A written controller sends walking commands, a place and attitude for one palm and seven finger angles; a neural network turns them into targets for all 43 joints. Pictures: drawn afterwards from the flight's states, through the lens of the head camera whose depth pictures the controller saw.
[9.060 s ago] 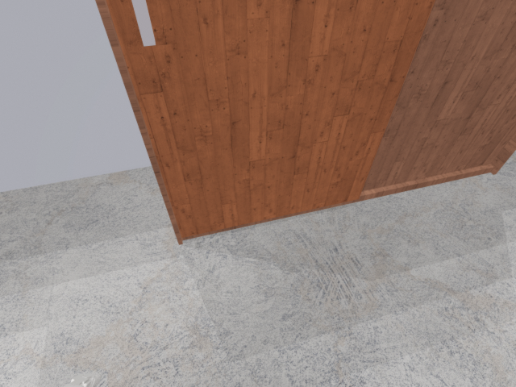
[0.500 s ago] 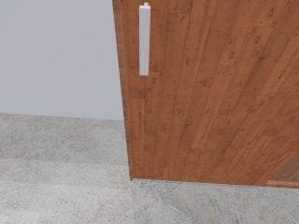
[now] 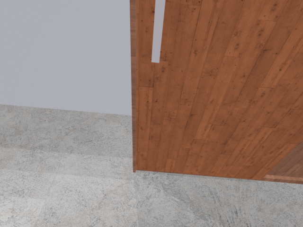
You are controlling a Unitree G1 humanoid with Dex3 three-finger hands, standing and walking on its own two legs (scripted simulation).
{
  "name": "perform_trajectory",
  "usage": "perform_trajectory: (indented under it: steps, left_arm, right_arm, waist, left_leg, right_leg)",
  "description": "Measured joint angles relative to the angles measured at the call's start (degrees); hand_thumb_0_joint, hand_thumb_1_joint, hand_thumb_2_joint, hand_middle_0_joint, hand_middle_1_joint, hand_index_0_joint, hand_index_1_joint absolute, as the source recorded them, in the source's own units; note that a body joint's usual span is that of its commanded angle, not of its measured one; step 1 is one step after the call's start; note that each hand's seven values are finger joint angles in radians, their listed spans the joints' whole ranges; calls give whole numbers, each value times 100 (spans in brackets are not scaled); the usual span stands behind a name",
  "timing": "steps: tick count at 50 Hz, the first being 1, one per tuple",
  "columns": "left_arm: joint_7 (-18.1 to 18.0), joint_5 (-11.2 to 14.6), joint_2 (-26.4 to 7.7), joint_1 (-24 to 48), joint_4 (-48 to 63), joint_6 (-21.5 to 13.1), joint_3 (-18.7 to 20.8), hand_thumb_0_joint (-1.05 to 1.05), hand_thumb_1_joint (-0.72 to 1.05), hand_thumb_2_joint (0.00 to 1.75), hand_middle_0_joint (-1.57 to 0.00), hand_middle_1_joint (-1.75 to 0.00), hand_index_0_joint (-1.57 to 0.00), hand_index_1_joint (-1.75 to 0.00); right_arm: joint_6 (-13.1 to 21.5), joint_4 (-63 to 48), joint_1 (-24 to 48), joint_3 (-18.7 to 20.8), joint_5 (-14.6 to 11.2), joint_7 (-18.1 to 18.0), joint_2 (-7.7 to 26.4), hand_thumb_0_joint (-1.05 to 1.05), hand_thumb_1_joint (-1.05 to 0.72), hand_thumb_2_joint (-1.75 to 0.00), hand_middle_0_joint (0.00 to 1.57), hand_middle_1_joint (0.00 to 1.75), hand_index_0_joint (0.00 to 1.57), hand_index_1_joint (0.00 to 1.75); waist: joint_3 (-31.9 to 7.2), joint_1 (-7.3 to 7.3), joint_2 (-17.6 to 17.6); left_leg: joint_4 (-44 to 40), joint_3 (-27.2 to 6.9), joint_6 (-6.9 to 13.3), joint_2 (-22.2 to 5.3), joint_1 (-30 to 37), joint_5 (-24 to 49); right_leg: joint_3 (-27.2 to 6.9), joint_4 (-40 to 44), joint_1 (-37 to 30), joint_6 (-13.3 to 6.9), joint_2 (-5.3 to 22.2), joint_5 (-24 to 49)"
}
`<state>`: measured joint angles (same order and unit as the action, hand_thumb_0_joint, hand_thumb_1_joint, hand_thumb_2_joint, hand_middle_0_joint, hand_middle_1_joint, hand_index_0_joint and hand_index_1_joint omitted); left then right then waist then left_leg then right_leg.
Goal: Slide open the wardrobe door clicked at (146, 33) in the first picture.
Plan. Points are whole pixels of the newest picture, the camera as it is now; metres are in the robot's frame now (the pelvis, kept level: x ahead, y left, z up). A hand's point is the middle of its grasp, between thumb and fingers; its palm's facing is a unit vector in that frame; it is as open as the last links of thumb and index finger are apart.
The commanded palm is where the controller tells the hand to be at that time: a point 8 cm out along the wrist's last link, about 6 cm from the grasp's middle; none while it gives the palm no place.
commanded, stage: come to a stop and stand still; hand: left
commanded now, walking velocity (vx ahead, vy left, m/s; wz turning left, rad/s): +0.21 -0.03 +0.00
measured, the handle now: (158, 29) +0.63 +0.04 +0.26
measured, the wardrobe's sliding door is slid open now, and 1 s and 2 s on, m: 0.00 0.00 0.00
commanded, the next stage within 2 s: look again from close up in 1.56 s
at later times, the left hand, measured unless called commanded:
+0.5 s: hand out of the picture -0.03 +0.18 -0.17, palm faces +0.04 -0.99 -0.12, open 7.4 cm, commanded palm none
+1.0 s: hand out of the picture +0.01 +0.16 -0.16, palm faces +0.00 -0.99 -0.17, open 7.3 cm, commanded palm none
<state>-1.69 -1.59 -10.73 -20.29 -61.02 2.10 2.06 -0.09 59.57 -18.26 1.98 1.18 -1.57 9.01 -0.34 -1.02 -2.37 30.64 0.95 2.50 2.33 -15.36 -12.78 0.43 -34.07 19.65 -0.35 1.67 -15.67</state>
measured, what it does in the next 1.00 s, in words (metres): steps on the spot: right foot, then right foot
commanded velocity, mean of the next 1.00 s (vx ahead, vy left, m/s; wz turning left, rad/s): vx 0.04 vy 0.00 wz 0.00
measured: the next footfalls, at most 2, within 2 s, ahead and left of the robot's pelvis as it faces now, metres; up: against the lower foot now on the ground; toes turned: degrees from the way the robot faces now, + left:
right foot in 0.12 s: +0.04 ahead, -0.11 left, +0.00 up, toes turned -1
right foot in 0.62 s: +0.04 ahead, -0.10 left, +0.00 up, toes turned -3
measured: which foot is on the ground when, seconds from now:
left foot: down 0.00-1.00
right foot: up 0.00-0.10, down 0.12-0.36, up 0.38-0.60, down 0.62-1.00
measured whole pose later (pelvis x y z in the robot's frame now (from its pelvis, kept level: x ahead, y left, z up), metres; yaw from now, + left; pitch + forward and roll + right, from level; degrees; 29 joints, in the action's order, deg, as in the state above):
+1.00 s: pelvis +0.03 +0.00 +0.01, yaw -1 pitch +0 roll +1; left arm -2.1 -0.9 -6.5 -17.9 -64.6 -0.9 -0.8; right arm 1.4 65.1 -17.1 -0.2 0.7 -2.3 7.2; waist 1.3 -0.2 0.0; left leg 21.9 4.6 1.3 0.7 -9.2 -13.0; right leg 1.8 -24.7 9.8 -1.1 0.3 -15.1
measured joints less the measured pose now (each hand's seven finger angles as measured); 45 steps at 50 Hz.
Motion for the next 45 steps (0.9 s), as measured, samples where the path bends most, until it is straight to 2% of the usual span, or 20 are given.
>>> perform_trajectory:
  steps: [4,6,10,13,15,17,18,21,24,27,31,33,35,45]
  left_arm:
    - [34,-47,55,112,143,-65,-16,0,91,90,-20,-30,-19,-30]
    - [50,-47,90,40,201,-149,-29,0,91,90,-20,-30,-19,-30]
    - [48,-11,283,-112,149,-261,-64,0,91,90,-20,-30,-19,-30]
    - [42,-1,380,-256,52,-248,-68,0,91,90,-20,-30,-19,-30]
    - [51,-10,406,-308,-3,-216,-63,0,91,90,-20,-30,-20,-30]
    - [66,-2,433,-350,-21,-182,-61,0,91,90,-20,-30,-20,-30]
    - [78,5,437,-338,-31,-158,-60,0,91,90,-20,-30,-20,-30]
    - [100,-19,415,-239,-83,-77,-53,0,91,90,-20,-30,-20,-30]
    - [99,-42,397,-75,-102,-87,-58,0,91,90,-20,-30,-20,-30]
    - [74,-23,402,81,-66,-151,-78,0,91,90,-20,-30,-19,-30]
    - [9,3,308,199,-114,-227,-103,1,93,90,-20,-30,-19,-30]
    - [-3,22,351,282,-201,-233,-142,1,93,90,-20,-30,-19,-30]
    - [-10,34,374,291,-244,-257,-178,1,93,90,-20,-30,-19,-30]
    - [-42,63,420,251,-340,-287,-263,1,93,90,-20,-30,-19,-30]
  right_arm:
    - [-87,152,-135,-83,35,18,-84,0,-91,-89,20,30,20,30]
    - [-107,172,-186,-101,49,36,-148,0,-91,-89,20,30,20,30]
    - [-120,151,-148,-86,39,74,-189,1,-91,-89,20,30,20,30]
    - [-92,134,-199,-50,12,136,-197,1,-91,-89,20,30,20,30]
    - [-43,107,-267,-38,-2,140,-213,1,-91,-89,20,30,20,30]
    - [45,71,-366,-53,-5,105,-201,1,-91,-89,20,30,20,30]
    - [83,79,-387,-56,2,71,-205,0,-91,-89,20,30,20,30]
    - [94,136,-415,-73,40,-1,-263,0,-91,-89,20,30,20,30]
    - [106,228,-443,-118,32,-33,-319,0,-91,-89,20,30,20,30]
    - [122,319,-413,-172,25,-39,-371,0,-91,-89,20,30,20,30]
    - [137,377,-296,-209,-11,-42,-474,0,-91,-89,20,30,20,30]
    - [138,416,-180,-207,-25,-33,-453,0,-91,-89,20,30,20,30]
    - [124,449,-106,-218,-11,-40,-425,1,-91,-89,20,30,20,30]
    - [156,541,47,-214,-47,-52,-241,1,-92,-89,20,30,20,30]
  waist:
    - [-110,-17,114]
    - [-194,-19,109]
    - [-124,1,217]
    - [-134,58,197]
    - [-141,79,145]
    - [-145,67,152]
    - [-124,87,139]
    - [-47,100,22]
    - [-23,115,33]
    - [2,107,80]
    - [58,73,-11]
    - [132,92,135]
    - [150,116,242]
    - [164,101,270]
  left_leg:
    - [-222,15,82,1,-66,202]
    - [-238,55,57,26,-153,122]
    - [403,81,-71,-11,-437,-609]
    - [1124,171,-119,-126,-628,-771]
    - [864,254,-147,-202,-466,-748]
    - [120,250,-168,-261,-90,-680]
    - [-61,247,-127,-248,-55,-345]
    - [-80,358,89,-128,-38,-57]
    - [-458,368,163,-46,112,91]
    - [-749,353,166,2,218,241]
    - [-652,466,117,107,182,144]
    - [-629,445,87,42,231,91]
    - [-675,413,63,-6,292,89]
    - [-844,398,-62,-119,540,20]
  right_leg:
    - [40,-474,-148,-80,-113,-436]
    - [45,43,-537,-139,-144,-676]
    - [-7,559,-642,-204,-206,96]
    - [21,837,-743,-165,-202,304]
    - [29,865,-742,-126,-183,307]
    - [38,626,-609,-85,-201,152]
    - [38,401,-497,-68,-188,-11]
    - [26,-450,-164,-164,-81,-656]
    - [107,-1116,107,-183,-10,-672]
    - [185,-736,-7,-136,56,-603]
    - [47,536,-479,-75,148,81]
    - [65,594,-552,44,88,189]
    - [97,682,-641,76,39,166]
    - [108,886,-892,-28,-86,94]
